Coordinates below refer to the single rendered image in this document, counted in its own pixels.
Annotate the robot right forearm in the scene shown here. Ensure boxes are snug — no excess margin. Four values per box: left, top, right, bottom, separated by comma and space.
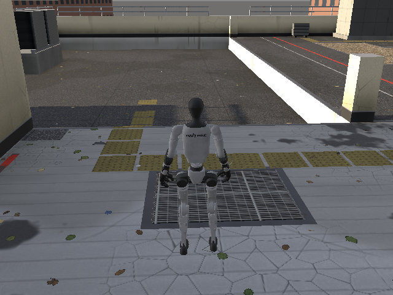
219, 149, 230, 172

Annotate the robot left forearm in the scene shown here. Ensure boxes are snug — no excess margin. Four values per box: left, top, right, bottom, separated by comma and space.
161, 149, 173, 175

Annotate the right robot hand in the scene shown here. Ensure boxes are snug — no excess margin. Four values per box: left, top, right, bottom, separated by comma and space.
217, 170, 231, 183

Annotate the left robot thigh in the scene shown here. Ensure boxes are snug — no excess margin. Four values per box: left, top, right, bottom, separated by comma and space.
176, 171, 189, 216

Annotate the left robot upper arm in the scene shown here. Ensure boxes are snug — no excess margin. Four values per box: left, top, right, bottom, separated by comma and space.
167, 125, 184, 158

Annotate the left robot shin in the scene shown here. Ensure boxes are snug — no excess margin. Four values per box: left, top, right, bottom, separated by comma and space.
179, 205, 188, 246

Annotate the left robot hand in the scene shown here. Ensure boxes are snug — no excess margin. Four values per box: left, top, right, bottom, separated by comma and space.
160, 173, 174, 187

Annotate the right robot upper arm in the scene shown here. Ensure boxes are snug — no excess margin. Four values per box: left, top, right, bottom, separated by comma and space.
209, 124, 225, 158

